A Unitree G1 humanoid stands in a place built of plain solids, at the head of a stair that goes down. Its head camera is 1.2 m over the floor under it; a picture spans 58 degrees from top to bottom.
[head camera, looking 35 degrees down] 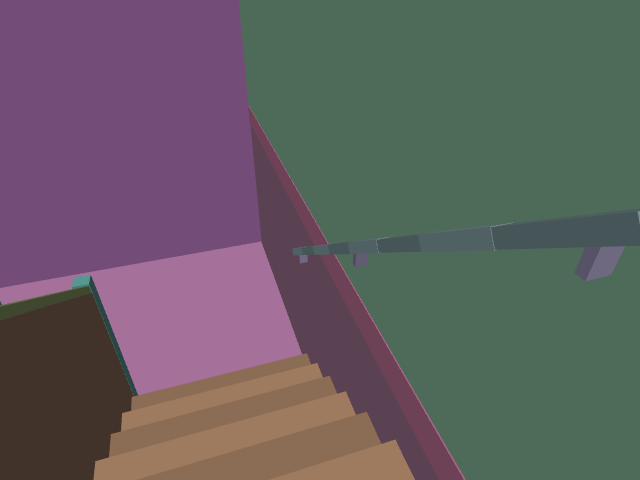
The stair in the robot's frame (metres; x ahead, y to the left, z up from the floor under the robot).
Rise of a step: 0.18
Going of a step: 0.25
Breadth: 1.20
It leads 18 degrees to the left of straight ahead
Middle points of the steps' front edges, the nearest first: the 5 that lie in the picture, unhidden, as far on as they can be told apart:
0.97 0.36 -0.54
1.20 0.44 -0.72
1.44 0.51 -0.90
1.68 0.59 -1.08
1.91 0.66 -1.26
